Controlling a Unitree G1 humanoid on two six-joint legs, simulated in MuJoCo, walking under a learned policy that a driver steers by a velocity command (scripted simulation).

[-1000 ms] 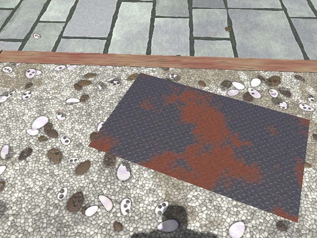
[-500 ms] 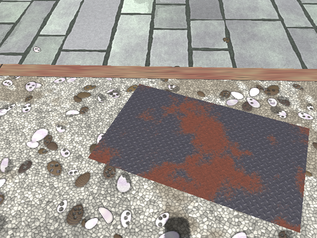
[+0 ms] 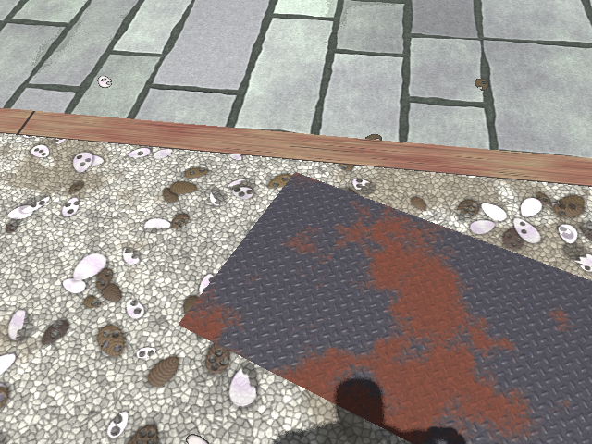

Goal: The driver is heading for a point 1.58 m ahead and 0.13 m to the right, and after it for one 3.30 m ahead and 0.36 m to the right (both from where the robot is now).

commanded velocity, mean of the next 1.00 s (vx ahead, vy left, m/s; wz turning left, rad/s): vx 0.46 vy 0.00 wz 0.00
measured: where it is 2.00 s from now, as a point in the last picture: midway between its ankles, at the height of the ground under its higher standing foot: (342, 353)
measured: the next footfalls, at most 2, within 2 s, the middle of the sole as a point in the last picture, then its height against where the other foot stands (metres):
left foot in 0.14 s outside the picture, level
right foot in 0.70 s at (382, 404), level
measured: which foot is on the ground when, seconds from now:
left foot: up 0.00-0.12, down 0.14-0.72, up 0.74-1.00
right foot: down 0.00-0.16, up 0.18-0.68, down 0.70-1.00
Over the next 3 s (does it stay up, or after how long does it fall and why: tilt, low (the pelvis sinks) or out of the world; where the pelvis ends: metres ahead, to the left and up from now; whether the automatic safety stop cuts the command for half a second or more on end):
stays up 0.99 0.00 -0.02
